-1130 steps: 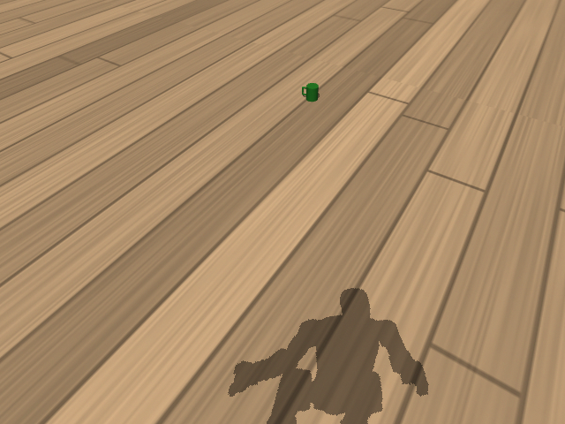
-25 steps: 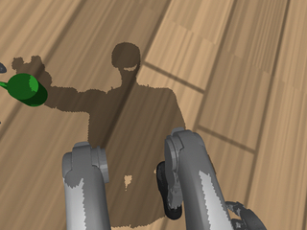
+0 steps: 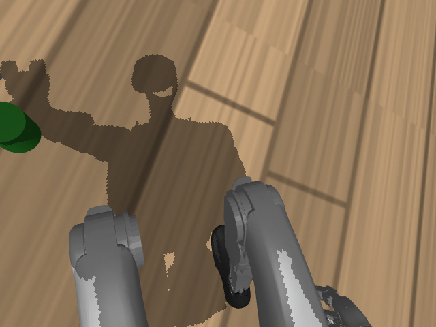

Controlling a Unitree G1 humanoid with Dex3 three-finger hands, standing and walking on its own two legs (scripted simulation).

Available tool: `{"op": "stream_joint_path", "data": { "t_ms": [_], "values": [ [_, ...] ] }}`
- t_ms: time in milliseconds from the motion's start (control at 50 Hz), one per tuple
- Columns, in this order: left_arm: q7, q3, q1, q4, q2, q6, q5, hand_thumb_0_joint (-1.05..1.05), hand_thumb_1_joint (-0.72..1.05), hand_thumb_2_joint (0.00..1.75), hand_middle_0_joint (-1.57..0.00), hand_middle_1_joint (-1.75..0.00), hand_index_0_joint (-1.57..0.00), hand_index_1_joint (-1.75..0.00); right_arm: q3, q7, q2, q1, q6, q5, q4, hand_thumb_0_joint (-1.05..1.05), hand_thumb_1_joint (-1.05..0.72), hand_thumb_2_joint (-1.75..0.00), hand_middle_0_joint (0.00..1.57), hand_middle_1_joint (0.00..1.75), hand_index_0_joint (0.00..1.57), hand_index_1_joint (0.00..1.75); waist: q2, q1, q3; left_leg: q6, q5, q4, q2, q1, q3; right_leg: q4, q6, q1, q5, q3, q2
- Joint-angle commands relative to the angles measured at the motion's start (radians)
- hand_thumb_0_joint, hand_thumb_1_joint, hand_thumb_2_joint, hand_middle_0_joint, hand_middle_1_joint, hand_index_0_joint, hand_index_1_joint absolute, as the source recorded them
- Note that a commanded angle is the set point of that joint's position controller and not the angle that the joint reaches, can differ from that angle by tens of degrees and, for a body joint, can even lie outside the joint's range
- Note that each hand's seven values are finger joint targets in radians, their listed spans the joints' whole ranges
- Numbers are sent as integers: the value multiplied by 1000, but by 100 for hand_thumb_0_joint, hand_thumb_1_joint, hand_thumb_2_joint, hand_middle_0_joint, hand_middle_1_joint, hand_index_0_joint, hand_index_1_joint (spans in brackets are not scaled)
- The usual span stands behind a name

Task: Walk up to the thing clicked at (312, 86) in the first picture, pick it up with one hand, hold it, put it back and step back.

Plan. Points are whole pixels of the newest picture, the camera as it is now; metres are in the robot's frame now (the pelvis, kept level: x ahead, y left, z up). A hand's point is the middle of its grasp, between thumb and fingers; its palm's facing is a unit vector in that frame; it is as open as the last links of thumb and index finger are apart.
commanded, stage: approach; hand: left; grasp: from above
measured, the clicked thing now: (1, 127) +0.50 +0.35 -0.28
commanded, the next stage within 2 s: rest palm in 0.50 s
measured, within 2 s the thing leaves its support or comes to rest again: neither
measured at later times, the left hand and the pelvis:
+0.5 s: hand out of the picture +0.46 +0.34 -0.17, palm faces -0.54 -0.13 -0.83, open 13.9 cm; pelvis -0.01 +0.00 +0.01, yaw +0 degrees
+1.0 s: hand out of the picture +0.49 +0.33 -0.20, palm faces -0.47 -0.08 -0.88, open 13.6 cm; pelvis -0.01 +0.01 +0.00, yaw -2 degrees
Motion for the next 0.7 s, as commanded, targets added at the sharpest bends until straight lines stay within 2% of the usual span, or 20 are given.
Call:
{"op": "stream_joint_path", "data": {
  "t_ms": [0, 60, 100, 140, 160, 180, 220, 320, 360, 380, 400, 420, 460, 500, 520, 540, 580, 600, 660, 680],
  "values": [
    [71, 31, -438, -127, 243, 48, 7, 0, -55, 99, -7, -109, -8, -107, -77, -17, -294, 263, 1, -5, 3, 0, -92, -90, 20, 30, 20, 30, 505, -74, -690, 24, 233, -290, 23, 649, 78, -188, -90, 239, 241, -128, 13],
    [71, 60, -427, -105, 291, 108, 17, 0, -56, 99, -7, -108, -8, -107, -68, -15, -301, 270, 8, 2, -22, 0, -92, -90, 20, 30, 20, 30, 535, -60, -724, 21, 275, -298, 22, 664, 85, -184, -97, 262, 280, -123, 11],
    [56, 54, -379, -110, 285, 149, 6, 0, -56, 99, -7, -107, -8, -107, -56, -12, -297, 266, 16, 14, -50, 0, -92, -90, 20, 30, 20, 30, 538, -49, -744, 26, 313, -294, 20, 656, 100, -193, -101, 311, 316, -112, 11],
    [33, 67, -358, -125, 315, 185, -11, 0, -54, 97, -7, -107, -9, -106, -54, -13, -303, 261, 24, 28, -70, 0, -91, -90, 20, 30, 20, 30, 515, -36, -773, 33, 321, -295, 17, 632, 110, -202, -100, 355, 331, -103, 12],
    [14, 59, -275, -61, 289, 209, -25, 0, -55, 98, -7, -108, -8, -106, -46, -10, -298, 268, 29, 33, -79, 0, -92, -90, 20, 30, 20, 30, 456, -37, -736, 40, 311, -300, 16, 608, 107, -216, -97, 372, 322, -102, 16],
    [-5, 61, -297, -117, 311, 215, -45, 0, -54, 97, -7, -108, -9, -106, -44, -10, -298, 262, 32, 42, -87, 0, -91, -90, 20, 30, 20, 30, 445, -37, -742, 46, 298, -300, 15, 572, 112, -222, -94, 397, 316, -96, 18],
    [-46, 65, -257, -116, 329, 231, -79, 0, -53, 96, -7, -108, -9, -106, -34, -12, -294, 259, 42, 51, -103, 0, -91, -90, 20, 30, 20, 30, 363, -39, -726, 64, 273, -284, 14, 496, 118, -241, -84, 463, 311, -85, 23],
    [-144, 53, -183, -135, 328, 186, -151, 0, -52, 95, -7, -108, -9, -105, -17, -17, -298, 248, 51, 60, -105, 0, -91, -90, 20, 30, 20, 30, 279, -49, -635, 69, 226, -272, 10, 395, 111, -247, -82, 478, 257, -80, 23],
    [-161, 50, -157, -130, 321, 139, -165, 0, -51, 94, -9, -106, -10, -104, -13, -20, -295, 242, 54, 54, -106, 0, -91, -90, 20, 30, 20, 30, 252, -43, -609, 67, 199, -265, 11, 373, 108, -250, -83, 469, 222, -85, 26],
    [-165, 43, -175, -148, 312, 109, -168, 0, -51, 94, -10, -105, -12, -103, -11, -20, -297, 244, 54, 48, -104, 0, -91, -90, 20, 30, 20, 30, 249, -61, -597, 66, 195, -251, 11, 373, 108, -255, -81, 469, 219, -86, 26],
    [-164, 43, -190, -160, 305, 75, -172, 0, -49, 94, -11, -104, -12, -102, -7, -21, -294, 253, 55, 41, -96, 0, -91, -90, 20, 30, 20, 30, 259, -61, -606, 61, 192, -252, 13, 390, 105, -254, -83, 469, 213, -89, 27],
    [-159, 46, -216, -185, 313, 42, -166, 0, -49, 94, -11, -105, -12, -103, -6, -21, -293, 257, 54, 33, -90, 0, -91, -90, 20, 30, 20, 30, 283, -70, -608, 59, 195, -241, 14, 405, 107, -255, -82, 468, 219, -89, 28],
    [-131, 64, -251, -206, 343, -16, -142, 0, -48, 94, -12, -105, -13, -103, -5, -24, -296, 263, 56, 20, -79, 0, -91, -90, 20, 30, 20, 30, 344, -65, -625, 47, 192, -241, 18, 462, 103, -249, -86, 442, 209, -98, 31],
    [-91, 90, -310, -268, 376, -63, -108, 0, -48, 96, -11, -105, -13, -104, -11, -21, -304, 266, 60, 7, -72, 0, -91, -90, 20, 30, 20, 30, 446, -55, -672, 30, 223, -242, 23, 574, 96, -232, -94, 403, 226, -108, 31],
    [-71, 90, -319, -317, 364, -76, -100, 0, -48, 98, -11, -108, -12, -106, -22, -21, -313, 258, 62, 2, -72, 0, -91, -90, 20, 30, 20, 30, 482, -53, -714, 25, 241, -243, 25, 632, 92, -223, -95, 376, 235, -115, 31],
    [-55, 70, -307, -335, 330, -79, -89, 0, -48, 100, -11, -109, -12, -107, -31, -19, -316, 254, 60, -1, -73, 0, -91, -90, 20, 30, 20, 30, 515, -65, -712, 18, 256, -251, 26, 665, 86, -215, -98, 354, 243, -123, 29],
    [-17, 80, -341, -387, 337, -77, -74, 0, -45, 104, -12, -112, -13, -110, -52, -20, -323, 237, 58, -3, -63, 0, -91, -90, 20, 30, 20, 30, 558, -56, -721, 11, 229, -279, 28, 691, 77, -205, -101, 303, 221, -131, 23],
    [-4, 76, -330, -351, 327, -62, -63, 0, -46, 100, -11, -109, -13, -107, -56, -18, -312, 235, 56, -2, -56, 0, -91, -90, 20, 30, 20, 30, 571, -51, -720, 11, 225, -282, 29, 705, 81, -199, -100, 285, 219, -129, 23],
    [22, 19, -373, -229, 233, -16, -45, 0, -50, 101, -8, -105, -9, -104, -55, -17, -298, 240, 49, -1, -27, 0, -91, -90, 20, 30, 20, 30, 527, -99, -642, 19, 198, -283, 30, 648, 71, -194, -96, 213, 212, -143, 21],
    [32, 5, -377, -174, 225, 1, -32, 0, -50, 103, -9, -105, -9, -105, -48, -18, -300, 233, 48, 0, -26, 0, -91, -90, 20, 30, 20, 30, 516, -99, -608, 21, 178, -286, 28, 610, 70, -195, -98, 195, 205, -145, 20]
  ]
}}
